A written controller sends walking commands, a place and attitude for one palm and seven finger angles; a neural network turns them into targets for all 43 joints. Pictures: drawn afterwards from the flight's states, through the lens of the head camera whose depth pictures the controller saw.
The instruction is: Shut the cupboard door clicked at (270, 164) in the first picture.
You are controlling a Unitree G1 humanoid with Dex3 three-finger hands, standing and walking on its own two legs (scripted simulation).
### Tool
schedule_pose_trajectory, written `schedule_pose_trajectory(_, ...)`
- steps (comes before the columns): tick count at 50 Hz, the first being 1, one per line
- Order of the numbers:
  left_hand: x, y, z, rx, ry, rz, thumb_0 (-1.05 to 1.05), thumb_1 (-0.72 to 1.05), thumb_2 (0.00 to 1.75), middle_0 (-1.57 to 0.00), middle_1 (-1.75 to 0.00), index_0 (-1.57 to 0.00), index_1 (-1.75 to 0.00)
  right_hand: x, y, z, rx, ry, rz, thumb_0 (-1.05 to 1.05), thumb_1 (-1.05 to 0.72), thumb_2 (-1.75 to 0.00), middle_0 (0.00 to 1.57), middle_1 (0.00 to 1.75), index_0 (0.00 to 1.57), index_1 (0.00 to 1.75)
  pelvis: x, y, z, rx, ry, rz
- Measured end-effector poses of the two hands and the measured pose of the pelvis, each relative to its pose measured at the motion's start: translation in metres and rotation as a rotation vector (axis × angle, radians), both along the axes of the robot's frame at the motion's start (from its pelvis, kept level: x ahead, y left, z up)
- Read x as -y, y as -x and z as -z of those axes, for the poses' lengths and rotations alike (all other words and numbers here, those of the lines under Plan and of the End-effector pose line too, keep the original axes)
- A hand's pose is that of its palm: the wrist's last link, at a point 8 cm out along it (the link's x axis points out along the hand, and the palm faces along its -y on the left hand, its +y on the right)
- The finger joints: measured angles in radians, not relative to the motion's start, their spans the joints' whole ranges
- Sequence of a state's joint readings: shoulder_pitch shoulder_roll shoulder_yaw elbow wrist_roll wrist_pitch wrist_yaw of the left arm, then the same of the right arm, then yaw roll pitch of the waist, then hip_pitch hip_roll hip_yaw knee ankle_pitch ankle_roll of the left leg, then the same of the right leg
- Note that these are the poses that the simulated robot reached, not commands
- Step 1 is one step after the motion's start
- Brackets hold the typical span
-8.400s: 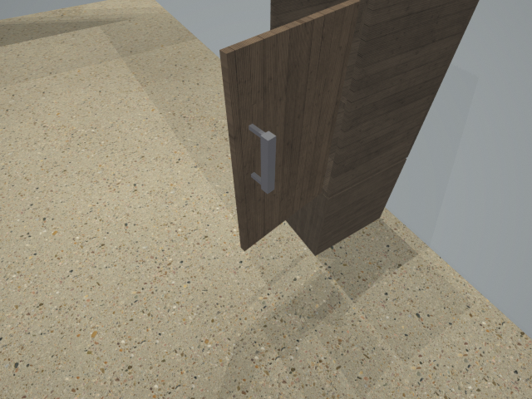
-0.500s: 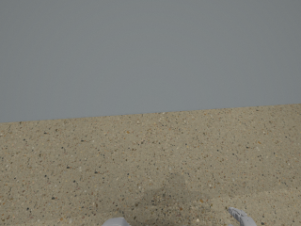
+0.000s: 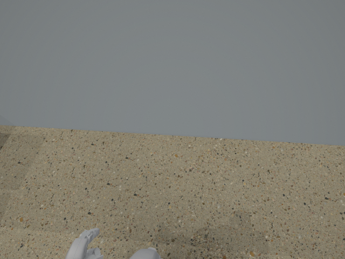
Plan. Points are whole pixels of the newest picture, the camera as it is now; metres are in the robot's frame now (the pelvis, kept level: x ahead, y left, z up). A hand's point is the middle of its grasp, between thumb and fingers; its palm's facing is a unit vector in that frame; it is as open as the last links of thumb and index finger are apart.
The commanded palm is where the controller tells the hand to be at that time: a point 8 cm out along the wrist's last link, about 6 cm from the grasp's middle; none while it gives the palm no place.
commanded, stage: walk to a spot facing it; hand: left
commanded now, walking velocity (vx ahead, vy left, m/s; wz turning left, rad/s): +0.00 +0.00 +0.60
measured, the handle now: out of the picture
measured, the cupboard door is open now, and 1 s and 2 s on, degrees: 100 100 100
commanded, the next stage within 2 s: none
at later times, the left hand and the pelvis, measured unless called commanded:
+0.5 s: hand out of the picture -0.01 +0.25 -0.18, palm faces +0.36 -0.90 -0.24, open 7.4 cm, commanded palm none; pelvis +0.02 +0.03 +0.00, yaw +19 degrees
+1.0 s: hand (80, 247) +0.16 +0.25 -0.13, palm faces +0.53 -0.82 -0.23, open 7.4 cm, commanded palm none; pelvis +0.15 +0.02 +0.00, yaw +36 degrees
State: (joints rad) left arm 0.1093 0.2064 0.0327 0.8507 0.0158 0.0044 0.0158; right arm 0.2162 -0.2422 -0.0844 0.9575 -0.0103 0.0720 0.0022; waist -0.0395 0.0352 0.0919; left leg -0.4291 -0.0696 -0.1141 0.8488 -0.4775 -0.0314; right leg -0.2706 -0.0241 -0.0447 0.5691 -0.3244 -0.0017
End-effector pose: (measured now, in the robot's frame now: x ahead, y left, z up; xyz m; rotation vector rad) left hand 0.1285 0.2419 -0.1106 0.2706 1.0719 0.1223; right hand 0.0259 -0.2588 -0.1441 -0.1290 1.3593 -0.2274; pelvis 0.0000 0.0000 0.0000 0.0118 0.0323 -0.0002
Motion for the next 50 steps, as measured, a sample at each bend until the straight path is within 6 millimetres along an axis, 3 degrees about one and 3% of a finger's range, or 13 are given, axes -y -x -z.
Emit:
schedule_pose_trajectory(5,0.012,0.032,-0.005,-0.052,0.015,-0.088,0.0,0.91,0.9,-0.2,-0.3,-0.2,-0.3,0.014,-0.029,-0.008,-0.002,-0.005,-0.071,0.01,-0.91,-0.9,0.2,0.3,0.2,0.3,0.01,-0.007,-0.009,0.009,-0.022,-0.076)
schedule_pose_trajectory(10,0.014,0.071,0.003,-0.1,0.043,-0.197,0.0,0.91,0.9,-0.2,-0.3,-0.2,-0.3,0.01,-0.074,-0.015,0.021,0.006,-0.179,0.01,-0.91,-0.9,0.2,0.3,0.2,0.3,0.013,-0.013,-0.011,0.012,-0.03,-0.148)
schedule_pose_trajectory(14,0.002,0.109,0.014,-0.155,0.054,-0.289,0.0,0.92,0.9,-0.2,-0.3,-0.2,-0.3,-0.009,-0.122,-0.019,0.075,0.018,-0.285,0.01,-0.91,-0.9,0.2,0.3,0.19,0.3,0.006,-0.017,-0.007,0.017,-0.021,-0.202)
schedule_pose_trajectory(19,-0.023,0.156,0.04,-0.233,0.077,-0.394,0.0,0.91,0.9,-0.2,-0.3,-0.2,-0.3,-0.051,-0.183,-0.023,0.207,0.041,-0.418,0.01,-0.91,-0.9,0.2,0.3,0.19,0.3,-0.015,-0.022,0.01,0.02,0.001,-0.264)
schedule_pose_trajectory(22,-0.039,0.168,0.047,-0.268,0.075,-0.441,0.0,0.91,0.9,-0.2,-0.3,-0.2,-0.3,-0.072,-0.2,-0.03,0.266,0.048,-0.47,0.01,-0.91,-0.9,0.2,0.3,0.2,0.3,-0.023,-0.02,0.012,0.029,0.001,-0.293)
schedule_pose_trajectory(25,-0.051,0.162,0.04,-0.233,0.076,-0.472,0.01,0.92,0.9,-0.2,-0.3,-0.19,-0.3,-0.085,-0.201,-0.038,0.263,0.059,-0.506,0.0,-0.91,-0.9,0.2,0.3,0.2,0.3,-0.028,-0.022,0.004,0.031,0.02,-0.327)
schedule_pose_trajectory(32,-0.065,0.122,0.017,-0.085,0.088,-0.483,0.0,0.91,0.9,-0.2,-0.3,-0.19,-0.3,-0.095,-0.183,-0.042,0.176,0.036,-0.537,0.01,-0.91,-0.9,0.21,0.3,0.2,0.3,-0.035,-0.036,-0.011,0.024,0.045,-0.398)
schedule_pose_trajectory(37,-0.067,0.086,0.008,-0.024,0.086,-0.484,0.0,0.91,0.9,-0.2,-0.3,-0.19,-0.3,-0.085,-0.169,-0.037,0.086,0.022,-0.52,0.01,-0.9,-0.9,0.21,0.3,0.2,0.3,-0.032,-0.057,-0.014,0.012,0.045,-0.449)
schedule_pose_trajectory(42,-0.063,0.038,0.0,0.03,0.068,-0.475,0.0,0.91,0.9,-0.2,-0.3,-0.19,-0.3,-0.062,-0.166,-0.027,-0.018,0.022,-0.494,0.01,-0.9,-0.9,0.21,0.3,0.2,0.3,-0.024,-0.087,-0.012,0.001,0.03,-0.495)
schedule_pose_trajectory(46,-0.058,0.002,-0.001,0.093,0.033,-0.49,0.0,0.91,0.9,-0.2,-0.3,-0.19,-0.3,-0.042,-0.185,-0.009,-0.088,0.024,-0.495,0.01,-0.9,-0.9,0.21,0.3,0.2,0.3,-0.015,-0.12,0.0,-0.001,0.011,-0.54)
schedule_pose_trajectory(50,-0.043,0.002,-0.007,0.096,0.03,-0.581,0.0,0.91,0.9,-0.2,-0.3,-0.2,-0.3,-0.045,-0.235,-0.007,-0.112,0.027,-0.578,0.01,-0.91,-0.9,0.21,0.3,0.2,0.3,-0.016,-0.146,-0.004,0.015,0.005,-0.623)
